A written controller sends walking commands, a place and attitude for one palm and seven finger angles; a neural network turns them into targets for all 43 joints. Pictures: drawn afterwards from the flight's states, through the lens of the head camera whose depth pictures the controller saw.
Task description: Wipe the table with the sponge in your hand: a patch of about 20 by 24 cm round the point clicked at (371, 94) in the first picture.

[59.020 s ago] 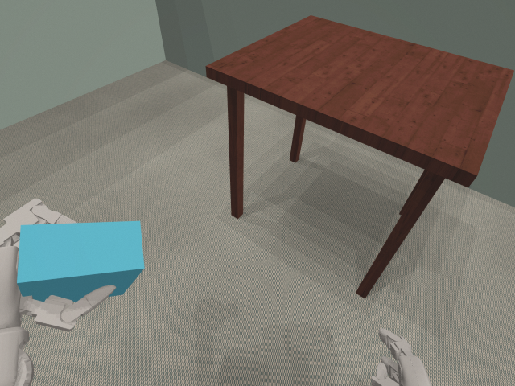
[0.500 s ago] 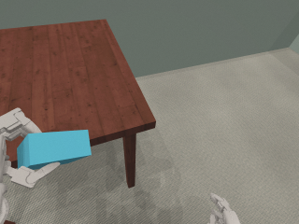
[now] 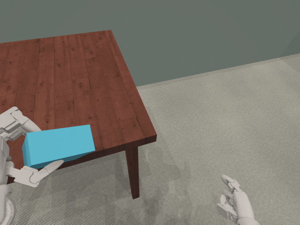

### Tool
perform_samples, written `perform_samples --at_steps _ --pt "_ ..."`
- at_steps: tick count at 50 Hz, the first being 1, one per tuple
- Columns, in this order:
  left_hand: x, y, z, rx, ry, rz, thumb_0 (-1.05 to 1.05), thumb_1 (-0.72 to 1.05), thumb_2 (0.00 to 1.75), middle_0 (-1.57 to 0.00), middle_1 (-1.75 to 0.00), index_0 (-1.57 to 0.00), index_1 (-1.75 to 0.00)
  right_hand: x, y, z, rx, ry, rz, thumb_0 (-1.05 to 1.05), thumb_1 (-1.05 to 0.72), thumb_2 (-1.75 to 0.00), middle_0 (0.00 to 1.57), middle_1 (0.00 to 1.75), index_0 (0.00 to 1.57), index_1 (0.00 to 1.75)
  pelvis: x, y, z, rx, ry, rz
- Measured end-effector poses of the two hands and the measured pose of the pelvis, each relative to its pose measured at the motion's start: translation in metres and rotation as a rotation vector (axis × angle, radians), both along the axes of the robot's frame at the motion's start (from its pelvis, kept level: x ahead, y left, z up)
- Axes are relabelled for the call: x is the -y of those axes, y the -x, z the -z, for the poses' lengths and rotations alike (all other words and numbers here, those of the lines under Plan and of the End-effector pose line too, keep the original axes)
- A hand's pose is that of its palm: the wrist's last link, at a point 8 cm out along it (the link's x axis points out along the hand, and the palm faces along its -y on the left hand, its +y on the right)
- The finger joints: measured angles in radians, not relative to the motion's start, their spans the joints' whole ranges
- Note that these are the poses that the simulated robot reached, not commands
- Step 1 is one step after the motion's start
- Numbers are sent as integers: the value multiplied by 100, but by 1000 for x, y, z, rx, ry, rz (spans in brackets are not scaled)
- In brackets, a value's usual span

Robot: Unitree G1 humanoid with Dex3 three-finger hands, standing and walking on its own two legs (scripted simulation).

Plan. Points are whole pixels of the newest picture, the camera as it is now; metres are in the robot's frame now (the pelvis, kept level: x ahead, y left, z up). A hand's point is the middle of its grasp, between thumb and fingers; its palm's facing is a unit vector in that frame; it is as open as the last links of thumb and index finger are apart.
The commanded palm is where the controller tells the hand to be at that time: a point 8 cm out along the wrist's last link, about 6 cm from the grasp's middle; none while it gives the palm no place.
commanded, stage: look again from close up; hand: left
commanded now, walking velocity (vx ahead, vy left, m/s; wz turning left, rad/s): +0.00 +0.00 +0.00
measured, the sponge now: (64, 147) +0.24 +0.21 +0.12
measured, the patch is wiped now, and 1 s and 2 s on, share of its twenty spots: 0.95 0.95 0.95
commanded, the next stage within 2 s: shuffle to correct the standing spot in 0.38 s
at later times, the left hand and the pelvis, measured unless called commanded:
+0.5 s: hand (21, 160) +0.19 +0.26 +0.16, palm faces +0.41 -0.84 -0.36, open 9.3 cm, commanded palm +0.14 +0.29 +0.17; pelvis -0.02 +0.01 +0.00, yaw +0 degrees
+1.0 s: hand (24, 142) +0.23 +0.28 +0.16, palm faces +0.43 -0.82 -0.37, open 9.3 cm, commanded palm +0.18 +0.31 +0.17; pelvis +0.02 +0.03 -0.02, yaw +0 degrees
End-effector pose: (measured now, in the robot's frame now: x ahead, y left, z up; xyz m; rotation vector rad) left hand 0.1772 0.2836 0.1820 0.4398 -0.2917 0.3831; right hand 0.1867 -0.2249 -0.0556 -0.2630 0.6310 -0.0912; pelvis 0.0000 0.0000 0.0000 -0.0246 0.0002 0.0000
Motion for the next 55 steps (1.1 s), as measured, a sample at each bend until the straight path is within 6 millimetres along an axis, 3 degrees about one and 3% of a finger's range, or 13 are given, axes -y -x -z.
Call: perform_samples --at_steps 4,13,23,30,40,55 --pt "0 4 -2 -8 -6 1 -1 -52 104 -84 -146 -88 -149 -3 4 2 -2 -21 9 2 -90 -90 20 30 20 30 -1 1 -1 0 -1 5" --pt "-7 15 19 -90 54 -32 -1 -52 104 -84 -146 -88 -150 -6 33 11 -66 -23 29 2 -90 -90 20 30 20 30 -3 11 -3 13 -4 3" --pt "-9 24 4 -38 17 -1 -1 -52 104 -84 -146 -88 -150 -6 57 12 -84 -13 51 2 -90 -90 20 30 20 30 -9 23 -4 20 -6 2" --pt "-17 33 15 -75 28 -23 -1 -52 104 -84 -146 -88 -150 -7 61 12 -74 -12 59 2 -90 -90 20 30 20 30 -14 26 -2 18 -4 -2" --pt "-25 25 11 -26 5 -29 -1 -52 104 -84 -146 -89 -150 -13 46 20 -70 2 42 2 -90 -90 20 30 20 30 -24 13 5 12 -4 -21" --pt "-29 -33 18 3 0 35 -1 -52 104 -84 -147 -89 -150 -25 -7 35 -82 -20 57 2 -90 -90 20 30 20 30 -37 -27 23 -3 -8 9"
